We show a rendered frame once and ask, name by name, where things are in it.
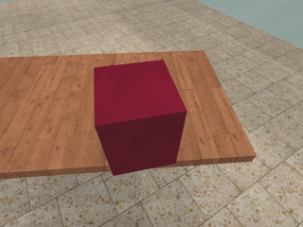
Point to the carton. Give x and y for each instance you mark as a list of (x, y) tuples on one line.
[(139, 115)]

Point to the table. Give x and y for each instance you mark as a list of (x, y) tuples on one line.
[(47, 114)]

